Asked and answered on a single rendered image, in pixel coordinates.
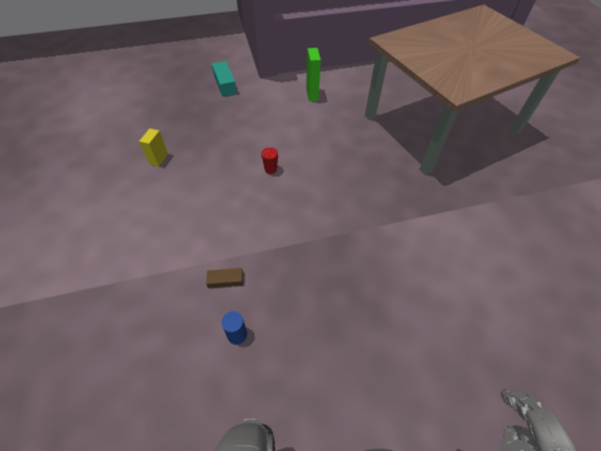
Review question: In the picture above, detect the sofa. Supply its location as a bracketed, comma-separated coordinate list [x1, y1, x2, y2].
[237, 0, 536, 78]

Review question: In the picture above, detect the coffee table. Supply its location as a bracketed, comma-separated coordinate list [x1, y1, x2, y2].
[365, 5, 580, 175]

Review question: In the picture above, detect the right robot hand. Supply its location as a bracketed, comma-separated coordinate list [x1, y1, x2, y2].
[498, 389, 577, 451]

